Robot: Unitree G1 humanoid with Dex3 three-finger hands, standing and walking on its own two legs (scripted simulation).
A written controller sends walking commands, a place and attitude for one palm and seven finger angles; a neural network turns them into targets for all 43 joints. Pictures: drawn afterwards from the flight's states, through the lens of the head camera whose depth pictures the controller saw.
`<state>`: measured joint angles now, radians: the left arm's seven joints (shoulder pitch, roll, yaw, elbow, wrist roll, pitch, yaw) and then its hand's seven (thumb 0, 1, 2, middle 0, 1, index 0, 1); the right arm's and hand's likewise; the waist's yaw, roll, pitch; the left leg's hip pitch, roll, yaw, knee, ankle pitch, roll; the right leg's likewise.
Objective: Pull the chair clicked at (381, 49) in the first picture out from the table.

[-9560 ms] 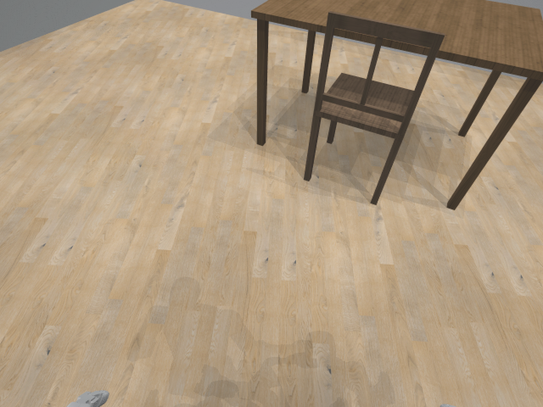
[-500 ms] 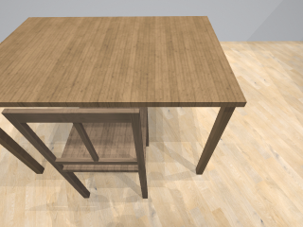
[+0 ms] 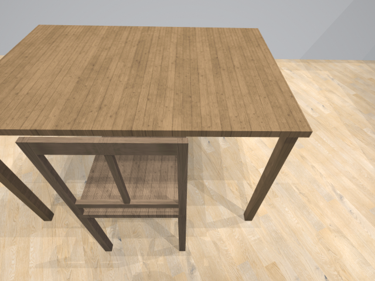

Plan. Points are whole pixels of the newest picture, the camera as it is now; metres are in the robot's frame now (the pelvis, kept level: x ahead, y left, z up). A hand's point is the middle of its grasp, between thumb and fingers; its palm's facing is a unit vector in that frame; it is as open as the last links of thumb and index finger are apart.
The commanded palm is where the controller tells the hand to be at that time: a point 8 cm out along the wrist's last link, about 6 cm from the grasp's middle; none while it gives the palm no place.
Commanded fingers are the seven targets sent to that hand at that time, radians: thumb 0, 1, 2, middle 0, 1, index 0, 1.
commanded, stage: look again from close up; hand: left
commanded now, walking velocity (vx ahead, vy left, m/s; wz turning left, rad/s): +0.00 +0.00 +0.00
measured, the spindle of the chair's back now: (119, 180) +0.40 +0.23 -0.11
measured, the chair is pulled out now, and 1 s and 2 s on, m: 0.00 0.00 0.00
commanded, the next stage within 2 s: raise the hand toward the chair's back in 0.34 s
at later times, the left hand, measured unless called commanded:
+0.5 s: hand out of the picture +0.01 +0.18 -0.16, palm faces +0.11 -0.97 -0.20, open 7.3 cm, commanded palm +0.09 +0.21 -0.07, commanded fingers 0.00 0.81 0.86 -0.19 -0.29 -0.19 -0.29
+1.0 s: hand out of the picture +0.11 +0.17 -0.08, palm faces +0.23 -0.97 -0.07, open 10.4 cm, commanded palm +0.11 +0.22 -0.06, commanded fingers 0.00 0.22 0.61 -0.13 -0.19 -0.13 -0.19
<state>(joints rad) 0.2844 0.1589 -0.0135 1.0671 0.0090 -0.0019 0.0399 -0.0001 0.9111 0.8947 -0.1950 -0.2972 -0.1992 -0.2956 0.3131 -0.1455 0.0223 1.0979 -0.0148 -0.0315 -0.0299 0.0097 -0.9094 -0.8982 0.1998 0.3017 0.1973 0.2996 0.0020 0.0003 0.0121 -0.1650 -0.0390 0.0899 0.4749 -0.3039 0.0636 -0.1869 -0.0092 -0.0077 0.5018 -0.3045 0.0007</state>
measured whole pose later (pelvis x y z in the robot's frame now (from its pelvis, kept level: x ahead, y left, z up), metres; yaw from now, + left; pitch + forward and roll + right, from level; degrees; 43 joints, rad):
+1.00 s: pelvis -0.05 -0.07 -0.11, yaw +5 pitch +16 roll +0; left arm 0.49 0.24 0.23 0.06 -0.30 -0.47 -0.28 0.01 0.44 0.70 -0.15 -0.23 -0.16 -0.23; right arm 0.14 -0.28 -0.05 0.50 0.02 -0.24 -0.02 0.01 -0.90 -0.90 0.20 0.30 0.19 0.30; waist 0.06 -0.02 -0.15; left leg -0.98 0.01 -0.05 1.26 -0.56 -0.02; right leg -0.95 0.04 -0.13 1.24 -0.58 -0.10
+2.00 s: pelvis -0.05 -0.01 -0.09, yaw +4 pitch +16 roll -4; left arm 0.31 0.29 0.21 -0.05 -0.29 -0.31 -0.25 -0.02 -0.50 0.30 -0.06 -0.08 -0.06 -0.08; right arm 0.22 -0.24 0.05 0.54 0.00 -0.22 -0.04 0.01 -0.90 -0.90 0.21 0.30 0.20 0.30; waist 0.02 0.03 -0.14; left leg -0.94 -0.01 -0.02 1.20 -0.53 0.05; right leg -0.89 0.02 -0.10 1.12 -0.52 -0.02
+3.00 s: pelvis -0.05 -0.04 -0.10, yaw +3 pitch +17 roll -2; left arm 0.15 0.28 0.23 0.14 -0.29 -0.35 -0.28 -0.02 -0.50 0.30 -0.06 -0.08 -0.06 -0.08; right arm 0.21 -0.27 0.03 0.59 0.01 -0.25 -0.05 0.01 -0.90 -0.90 0.20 0.30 0.20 0.30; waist 0.00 0.02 -0.14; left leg -0.99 0.01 -0.02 1.22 -0.54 0.01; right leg -0.95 0.04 -0.10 1.18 -0.53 -0.06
